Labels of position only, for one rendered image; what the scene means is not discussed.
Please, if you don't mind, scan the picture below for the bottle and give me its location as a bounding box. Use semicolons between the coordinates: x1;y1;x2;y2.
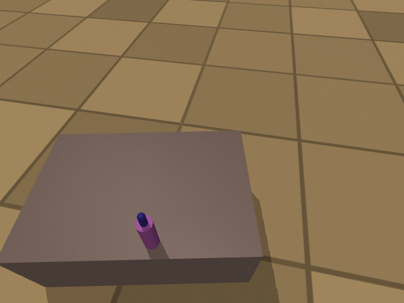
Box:
135;213;160;249

